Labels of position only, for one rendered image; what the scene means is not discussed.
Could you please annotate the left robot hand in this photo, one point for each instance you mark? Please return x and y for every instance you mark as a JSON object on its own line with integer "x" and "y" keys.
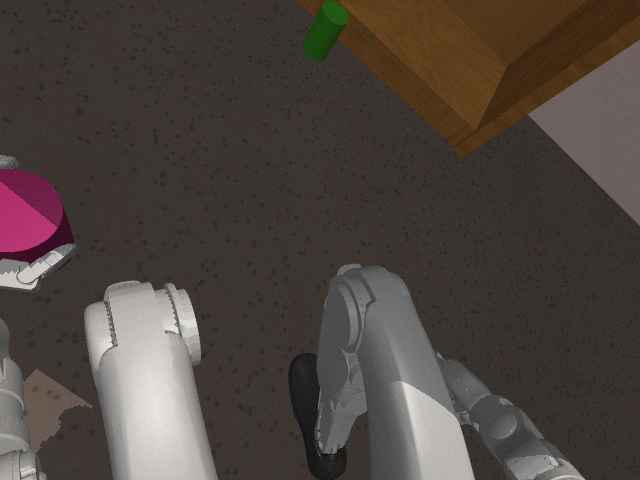
{"x": 21, "y": 275}

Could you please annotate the bookshelf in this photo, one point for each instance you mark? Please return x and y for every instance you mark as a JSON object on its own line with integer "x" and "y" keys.
{"x": 472, "y": 68}

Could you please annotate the left robot arm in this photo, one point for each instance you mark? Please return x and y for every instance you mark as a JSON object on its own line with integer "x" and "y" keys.
{"x": 17, "y": 460}

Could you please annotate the right robot arm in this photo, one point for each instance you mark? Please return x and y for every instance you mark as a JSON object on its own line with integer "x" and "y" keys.
{"x": 517, "y": 444}

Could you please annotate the right robot foot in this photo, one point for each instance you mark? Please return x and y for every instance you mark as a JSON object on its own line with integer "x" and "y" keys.
{"x": 304, "y": 392}

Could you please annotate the right robot hand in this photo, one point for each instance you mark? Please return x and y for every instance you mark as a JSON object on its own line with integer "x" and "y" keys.
{"x": 464, "y": 387}

